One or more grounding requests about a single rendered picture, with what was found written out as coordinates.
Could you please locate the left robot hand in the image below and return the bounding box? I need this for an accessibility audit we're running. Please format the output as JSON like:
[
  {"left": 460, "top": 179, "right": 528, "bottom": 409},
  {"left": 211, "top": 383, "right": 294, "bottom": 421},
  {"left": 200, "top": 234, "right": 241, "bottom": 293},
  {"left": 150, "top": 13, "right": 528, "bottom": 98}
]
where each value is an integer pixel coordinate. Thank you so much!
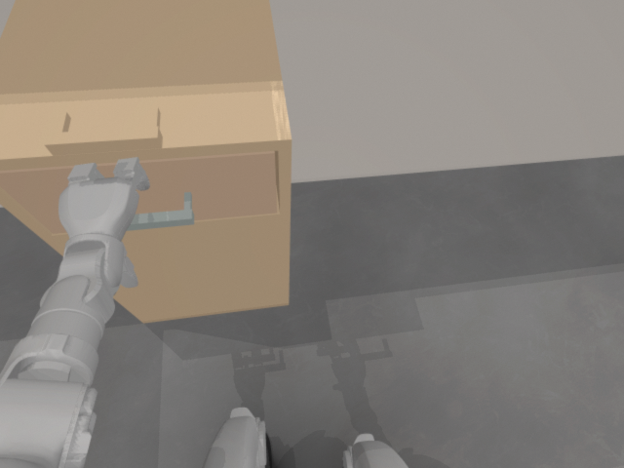
[{"left": 58, "top": 157, "right": 150, "bottom": 288}]

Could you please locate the robot right thigh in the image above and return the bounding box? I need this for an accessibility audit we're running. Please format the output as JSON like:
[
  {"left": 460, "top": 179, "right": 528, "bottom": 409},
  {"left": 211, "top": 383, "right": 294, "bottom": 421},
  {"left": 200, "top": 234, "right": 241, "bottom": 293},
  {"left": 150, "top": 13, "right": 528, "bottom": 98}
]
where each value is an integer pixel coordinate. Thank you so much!
[{"left": 343, "top": 441, "right": 409, "bottom": 468}]

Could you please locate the handle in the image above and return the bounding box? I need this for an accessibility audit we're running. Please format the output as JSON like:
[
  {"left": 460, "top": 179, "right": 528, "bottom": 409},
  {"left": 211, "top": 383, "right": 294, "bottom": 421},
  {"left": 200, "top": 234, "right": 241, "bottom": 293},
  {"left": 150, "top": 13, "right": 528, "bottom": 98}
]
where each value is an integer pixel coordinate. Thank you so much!
[
  {"left": 127, "top": 192, "right": 194, "bottom": 231},
  {"left": 44, "top": 127, "right": 163, "bottom": 156}
]

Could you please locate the drawer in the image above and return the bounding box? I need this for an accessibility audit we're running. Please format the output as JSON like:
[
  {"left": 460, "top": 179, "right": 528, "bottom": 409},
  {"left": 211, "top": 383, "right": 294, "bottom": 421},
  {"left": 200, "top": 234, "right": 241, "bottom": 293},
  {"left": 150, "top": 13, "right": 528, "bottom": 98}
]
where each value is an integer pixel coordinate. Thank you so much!
[{"left": 0, "top": 151, "right": 277, "bottom": 234}]

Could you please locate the left robot forearm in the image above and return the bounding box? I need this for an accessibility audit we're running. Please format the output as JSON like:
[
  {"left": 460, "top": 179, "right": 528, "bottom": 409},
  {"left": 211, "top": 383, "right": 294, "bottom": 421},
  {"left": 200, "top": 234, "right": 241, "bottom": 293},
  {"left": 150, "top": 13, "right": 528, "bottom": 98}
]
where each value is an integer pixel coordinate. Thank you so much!
[{"left": 0, "top": 233, "right": 124, "bottom": 388}]

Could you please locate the robot thigh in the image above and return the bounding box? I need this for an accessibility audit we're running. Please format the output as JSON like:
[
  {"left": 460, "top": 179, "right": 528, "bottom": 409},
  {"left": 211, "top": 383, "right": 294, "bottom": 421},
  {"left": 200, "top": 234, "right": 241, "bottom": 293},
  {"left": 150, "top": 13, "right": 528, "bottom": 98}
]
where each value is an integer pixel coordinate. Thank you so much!
[
  {"left": 202, "top": 416, "right": 266, "bottom": 468},
  {"left": 343, "top": 441, "right": 409, "bottom": 468}
]

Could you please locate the cabinet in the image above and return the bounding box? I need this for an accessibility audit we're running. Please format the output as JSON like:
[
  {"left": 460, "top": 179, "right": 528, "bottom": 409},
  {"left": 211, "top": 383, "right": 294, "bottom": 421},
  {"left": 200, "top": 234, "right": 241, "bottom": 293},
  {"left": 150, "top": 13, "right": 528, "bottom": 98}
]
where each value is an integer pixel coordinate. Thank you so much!
[{"left": 0, "top": 0, "right": 292, "bottom": 323}]

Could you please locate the robot left thigh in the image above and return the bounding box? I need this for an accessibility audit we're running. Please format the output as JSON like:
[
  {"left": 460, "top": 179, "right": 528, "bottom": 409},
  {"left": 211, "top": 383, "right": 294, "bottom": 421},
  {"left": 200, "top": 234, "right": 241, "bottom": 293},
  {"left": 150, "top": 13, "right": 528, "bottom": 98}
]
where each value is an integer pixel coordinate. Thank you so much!
[{"left": 202, "top": 416, "right": 266, "bottom": 468}]

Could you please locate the left robot upper arm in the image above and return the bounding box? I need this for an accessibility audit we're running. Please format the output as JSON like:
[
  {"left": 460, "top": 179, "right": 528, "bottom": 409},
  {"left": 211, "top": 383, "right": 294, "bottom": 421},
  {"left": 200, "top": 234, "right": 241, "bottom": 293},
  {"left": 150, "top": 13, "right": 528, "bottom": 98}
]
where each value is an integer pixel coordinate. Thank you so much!
[{"left": 0, "top": 378, "right": 98, "bottom": 468}]

